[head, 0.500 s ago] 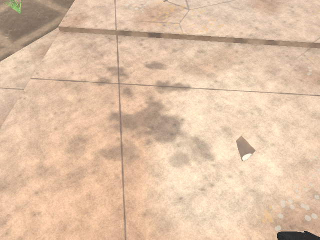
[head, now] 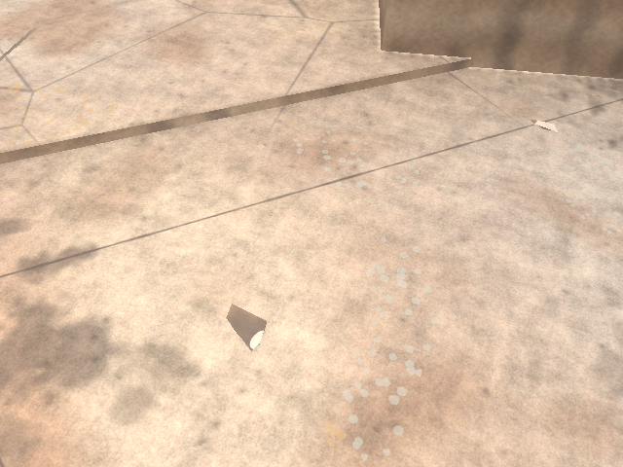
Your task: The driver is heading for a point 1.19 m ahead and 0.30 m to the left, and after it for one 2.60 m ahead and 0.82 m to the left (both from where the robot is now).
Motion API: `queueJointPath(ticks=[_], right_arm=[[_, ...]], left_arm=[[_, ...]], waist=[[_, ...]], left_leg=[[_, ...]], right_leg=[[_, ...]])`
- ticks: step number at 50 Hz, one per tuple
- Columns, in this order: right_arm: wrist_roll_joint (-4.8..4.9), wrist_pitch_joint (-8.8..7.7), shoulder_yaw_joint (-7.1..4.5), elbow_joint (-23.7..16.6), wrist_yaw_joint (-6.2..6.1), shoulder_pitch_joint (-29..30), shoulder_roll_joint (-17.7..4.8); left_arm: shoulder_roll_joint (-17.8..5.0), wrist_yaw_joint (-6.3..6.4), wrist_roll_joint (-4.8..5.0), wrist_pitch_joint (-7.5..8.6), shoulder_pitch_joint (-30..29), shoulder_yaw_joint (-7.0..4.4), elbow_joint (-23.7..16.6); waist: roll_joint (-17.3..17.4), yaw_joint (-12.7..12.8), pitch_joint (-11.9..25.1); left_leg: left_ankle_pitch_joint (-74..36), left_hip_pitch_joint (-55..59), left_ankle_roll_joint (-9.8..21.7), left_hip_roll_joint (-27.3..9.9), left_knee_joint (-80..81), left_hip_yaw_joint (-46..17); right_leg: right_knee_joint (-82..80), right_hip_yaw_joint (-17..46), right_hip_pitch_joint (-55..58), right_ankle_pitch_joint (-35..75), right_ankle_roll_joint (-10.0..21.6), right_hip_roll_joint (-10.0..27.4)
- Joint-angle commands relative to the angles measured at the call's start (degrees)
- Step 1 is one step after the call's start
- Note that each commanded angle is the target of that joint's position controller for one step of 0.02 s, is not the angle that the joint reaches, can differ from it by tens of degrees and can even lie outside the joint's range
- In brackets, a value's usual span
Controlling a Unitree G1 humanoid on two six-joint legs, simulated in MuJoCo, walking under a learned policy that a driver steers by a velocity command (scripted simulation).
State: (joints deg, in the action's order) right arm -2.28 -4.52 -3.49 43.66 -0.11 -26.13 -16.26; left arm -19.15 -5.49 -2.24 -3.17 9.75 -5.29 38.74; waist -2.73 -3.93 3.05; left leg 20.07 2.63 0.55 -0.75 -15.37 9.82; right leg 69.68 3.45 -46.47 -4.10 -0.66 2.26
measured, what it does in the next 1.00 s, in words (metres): walks ahead, turning left: right foot, then left foot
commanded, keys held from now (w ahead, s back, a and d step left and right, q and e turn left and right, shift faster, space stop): w+shift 0.02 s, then w+q+shift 0.98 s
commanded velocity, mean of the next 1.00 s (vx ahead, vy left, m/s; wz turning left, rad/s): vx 0.95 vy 0.00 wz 0.54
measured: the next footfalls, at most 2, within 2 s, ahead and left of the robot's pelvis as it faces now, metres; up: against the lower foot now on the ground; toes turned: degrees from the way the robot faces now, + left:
right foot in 0.20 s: +0.28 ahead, -0.16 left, +0.00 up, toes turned -7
left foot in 0.66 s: +0.70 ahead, -0.02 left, +0.00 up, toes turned +21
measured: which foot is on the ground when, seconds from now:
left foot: down 0.00-0.20, up 0.22-0.64, down 0.66-1.00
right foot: up 0.00-0.18, down 0.20-0.62, up 0.64-1.00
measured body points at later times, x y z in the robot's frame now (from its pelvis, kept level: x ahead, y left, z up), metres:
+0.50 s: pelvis +0.38 -0.09 -0.01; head +0.40 -0.09 +0.44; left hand +0.32 +0.18 -0.14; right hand +0.54 -0.34 -0.13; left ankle +0.51 +0.06 -0.65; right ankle +0.24 -0.16 -0.74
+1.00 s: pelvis +0.84 +0.00 -0.01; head +0.87 +0.02 +0.44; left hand +0.98 +0.31 -0.05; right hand +0.97 -0.27 -0.13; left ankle +0.67 -0.04 -0.74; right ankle +1.12 -0.05 -0.70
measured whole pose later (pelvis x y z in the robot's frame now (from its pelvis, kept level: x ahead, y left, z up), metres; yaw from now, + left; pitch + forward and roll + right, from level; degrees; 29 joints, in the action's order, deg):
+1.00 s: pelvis +0.84 +0.00 -0.01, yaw +35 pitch +3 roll +0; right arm 0.0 -4.2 -4.9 49.2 1.0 -25.8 -18.0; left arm -14.4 -0.9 -1.6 3.6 -3.4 2.3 32.5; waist 0.2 -8.1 -2.0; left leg 22.8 3.8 8.6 9.1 -18.9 -13.9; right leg 33.5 5.2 -38.0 1.1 -2.7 5.6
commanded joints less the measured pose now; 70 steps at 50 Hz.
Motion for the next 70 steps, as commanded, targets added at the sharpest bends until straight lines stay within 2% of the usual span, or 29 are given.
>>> queueJointPath(ticks=[1, 5, 7, 9, 10, 11, 12, 14, 15, 22, 28, 31, 32, 33, 34, 35, 36, 38, 43, 49, 51, 52, 53, 54, 55, 56, 58, 67, 70], right_arm=[[-0.24, -1.23, -1.08, -0.42, -0.46, -4.02, -6.10], [0.02, -1.02, -0.26, 4.44, -0.90, -7.56, -6.15], [0.73, -0.30, 0.07, 7.32, -0.95, -6.81, -7.66], [1.24, 0.07, -0.20, 9.56, -0.98, -6.23, -11.44], [2.09, -0.26, -0.21, 8.09, -0.76, -0.98, -11.84], [3.46, -0.86, 2.09, 3.39, 1.20, -3.20, -1.12], [3.98, -1.55, 0.46, 2.70, 0.81, 0.90, -5.77], [3.75, -1.00, 0.29, 1.70, 0.80, 5.51, -4.05], [3.11, -0.15, 0.32, 3.42, 1.20, 3.79, -2.46], [2.06, 4.09, 0.86, 0.93, 3.54, 11.44, 2.12], [1.99, 3.69, 1.78, -2.72, 4.83, 18.60, -0.99], [1.88, 5.03, -0.77, 2.97, 3.67, -2.11, -8.01], [1.79, 5.16, -2.65, 6.73, 2.65, -14.25, -11.40], [2.91, 4.70, -3.78, 7.69, 1.48, -13.31, -12.27], [3.07, 4.75, -3.82, 7.31, 1.22, -6.44, -13.89], [1.60, 4.80, -3.72, 4.63, 1.05, -1.63, -15.81], [0.93, 4.57, -3.55, 3.08, 0.72, -0.10, -12.71], [0.88, 3.30, -2.57, 3.19, 0.22, 4.27, -9.17], [1.76, -0.67, -2.43, 2.10, -0.08, 5.43, -9.95], [2.42, -0.39, -4.01, 2.38, 1.02, 1.90, -11.67], [1.75, -0.41, -4.62, 1.69, 0.83, 3.93, -14.33], [1.54, -0.59, -4.85, 0.85, 1.01, 7.77, -15.73], [1.39, -1.27, -3.41, -1.02, 0.99, 10.52, -10.50], [2.54, -1.43, -0.64, -4.41, 0.77, 9.90, -0.42], [3.58, -0.83, 0.25, -6.02, 0.71, 3.91, -2.51], [1.95, 0.55, -0.27, -3.75, 0.54, 7.38, -6.57], [0.54, 1.85, -0.58, -4.19, 2.30, 12.33, -7.07], [-0.45, 2.84, 3.20, -12.77, 5.21, 27.81, -1.42], [-0.63, 1.48, 4.07, -10.50, 5.45, 27.22, -0.83]], left_arm=[[-2.25, -0.90, -0.44, 1.43, -13.05, 0.23, -6.40], [-0.29, -1.20, -0.57, 3.06, -19.00, 2.10, -8.86], [0.47, -0.23, -0.92, 3.49, -16.61, 2.83, -8.30], [-2.34, 1.86, -0.63, 4.39, 1.51, 1.31, -3.73], [-6.00, 3.08, -1.16, 5.31, 16.34, -0.34, 0.46], [-13.95, 4.43, -2.35, 5.96, 20.09, -2.21, 1.82], [-13.34, 4.92, -1.77, 6.46, 20.95, -1.91, 1.01], [-6.77, 5.05, -1.58, 6.94, 12.97, -0.12, 4.03], [-4.18, 4.97, -1.06, 7.36, 9.40, 0.53, 4.12], [2.91, 4.43, 1.10, 10.19, 9.74, 2.52, 8.91], [-2.83, 7.47, 0.99, 10.11, 11.29, 2.31, 10.27], [-8.92, 9.16, 0.48, 8.11, 4.94, 0.52, 7.59], [-9.64, 8.81, 0.28, 7.21, 0.56, 0.06, 6.07], [-5.51, 7.10, 0.72, 6.70, -1.03, 0.64, 6.43], [3.50, 6.26, -1.06, 7.75, -0.74, 3.43, 2.88], [3.82, 5.75, 0.34, 9.19, 4.11, 4.26, -3.62], [0.16, 5.57, -0.63, 10.72, 2.92, 4.42, -3.57], [-2.33, 5.61, -1.56, 10.42, -0.07, 4.10, -2.65], [-0.35, 4.62, -1.33, 6.62, -9.23, 5.71, -6.50], [-0.67, 4.86, 1.09, 7.23, -14.19, 5.72, -9.44], [-5.65, 6.00, 1.27, 7.69, -3.71, 3.51, -6.59], [-8.13, 6.82, 1.29, 7.95, 8.11, 2.14, -3.86], [-12.07, 8.03, 0.00, 8.17, 21.52, 0.38, -1.22], [-15.60, 8.26, -2.48, 8.12, 23.38, -0.12, -0.36], [-15.16, 7.45, -1.98, 7.84, 13.09, -0.69, -1.76], [-7.66, 7.02, -1.48, 7.41, 5.61, 0.48, -3.75], [-3.25, 6.56, -1.15, 7.21, 5.59, 1.58, -1.30], [-0.42, 4.90, 0.57, 11.14, 12.83, 3.13, 8.12], [-6.48, 5.16, 1.64, 10.68, 16.42, 2.34, 10.93]], waist=[[7.84, -2.55, -13.57], [8.55, -2.40, -16.00], [9.90, 1.00, -13.37], [12.61, 10.73, -1.97], [11.89, 19.67, 5.26], [-5.35, 14.93, 17.24], [-0.82, 16.35, 21.17], [2.18, 9.97, 0.76], [0.83, 7.10, -2.68], [-3.78, 1.98, -12.45], [-1.85, -0.76, -10.10], [-5.11, -12.60, 1.39], [-2.49, -18.13, 4.88], [7.45, -16.00, 0.99], [16.54, -6.76, -5.93], [17.83, -0.24, 4.35], [7.78, -0.21, 1.41], [-3.25, 4.65, -8.11], [-2.19, 4.61, -11.62], [5.70, -0.87, -4.64], [6.09, 4.69, 2.78], [5.57, 12.47, 8.10], [1.11, 17.93, 14.88], [-14.98, 14.18, 15.76], [-22.19, 6.45, 16.53], [-9.82, 6.27, 8.07], [-0.15, 5.87, 0.72], [2.21, 3.35, -11.44], [-1.45, 2.83, -9.36]], left_leg=[[1.78, 1.50, 3.03, -14.73, 11.09, -8.41], [-17.53, 5.23, 6.79, -17.02, 13.54, -5.75], [-50.80, 5.02, 7.69, -15.74, 7.93, -2.36], [-80.46, -1.25, 7.94, -17.00, -14.48, -2.92], [-65.43, -16.42, 6.78, -13.82, -33.00, -2.78], [-3.46, -39.67, 5.46, -3.05, -56.15, -5.43], [4.16, -41.68, 7.32, 0.16, -65.50, -16.75], [-6.95, -44.29, 7.11, -5.15, -63.05, -15.12], [-8.37, -41.99, 6.32, -6.66, -60.24, -14.59], [-18.73, -45.05, 4.63, -6.65, -54.58, -8.12], [-24.87, -33.53, 9.02, 1.45, -31.25, 3.30], [-16.51, -10.03, 12.19, 6.00, -31.29, 1.73], [-12.73, 2.19, 15.32, 5.00, -26.68, -3.62], [-12.69, 6.45, 18.33, 2.68, -18.54, -8.91], [-26.49, 5.21, 19.16, 0.34, -25.30, -20.18], [-9.81, 13.48, 29.36, -8.59, -11.59, -46.41], [8.93, 9.45, 27.78, -12.68, 1.57, -56.91], [7.29, -7.33, 22.96, -9.68, 4.53, -50.26], [-10.40, -28.75, 19.43, 0.81, 7.41, -32.44], [-33.20, -13.32, 12.19, 0.98, -0.57, -31.49], [-46.98, -8.95, 9.37, 1.04, -14.10, -31.92], [-46.59, -13.10, 8.09, 2.55, -27.63, -30.58], [-32.72, -22.41, 7.49, 5.34, -46.42, -27.34], [11.32, -39.47, 6.95, 10.32, -62.38, -22.41], [5.89, -47.27, 7.30, 7.62, -68.21, -19.55], [-0.89, -48.32, 7.00, 2.61, -68.08, -17.02], [-4.69, -45.35, 5.64, -1.09, -62.93, -15.04], [-19.12, -41.32, 4.52, -0.23, -36.06, -8.48], [-21.83, -24.91, 5.78, 5.36, -21.26, -3.35]], right_leg=[[-6.23, -1.28, -12.55, -0.97, 1.76, 0.09], [-23.00, -6.53, -5.51, -7.68, 5.96, -1.56], [-31.00, -13.66, 8.74, -13.85, 9.27, -4.17], [-31.71, -12.81, 35.66, -16.16, 11.29, -9.06], [-36.96, -3.37, 57.74, -12.78, 12.25, -2.95], [-42.84, 24.96, 79.06, -39.09, 13.29, 18.65], [-52.63, 40.24, 72.61, -41.24, 10.66, 24.24], [-54.41, 20.69, 53.50, -23.64, 7.75, 18.95], [-56.48, 13.31, 47.56, -19.33, 6.05, 15.83], [-62.97, -14.59, 37.09, 11.19, -0.56, 6.93], [-57.81, -22.30, 46.01, 58.59, -1.52, 7.78], [-31.92, -19.66, 46.34, 76.81, -0.71, 11.53], [-12.22, -17.50, 39.51, 67.53, 0.37, 11.02], [13.06, -17.51, 28.74, 11.80, 1.40, 0.45], [30.50, -11.82, 9.67, -24.58, 1.66, -6.35], [32.86, -0.37, -2.64, -24.77, 0.46, -6.44], [26.77, 2.77, -5.45, -21.71, 1.25, -3.23], [15.88, 2.60, -0.53, -16.91, -0.19, 1.06], [-13.77, -1.91, 14.53, -6.12, -4.80, 5.33], [-38.77, -3.02, 25.33, 8.57, -1.59, -0.87], [-39.15, -2.28, 37.20, 0.03, -0.55, -3.75], [-38.64, -2.57, 49.38, -3.85, -0.07, -2.51], [-37.58, 6.16, 63.14, -20.20, 1.10, 6.60], [-47.72, 30.37, 70.73, -39.52, 1.70, 20.99], [-58.27, 52.65, 66.66, -48.18, 6.56, 24.98], [-57.55, 41.81, 58.14, -50.48, 7.30, 21.72], [-56.24, 21.73, 47.07, -28.53, 5.69, 16.20], [-61.87, -11.43, 35.17, 27.03, 3.42, 7.87], [-60.91, -11.89, 37.40, 44.91, 4.78, 8.58]])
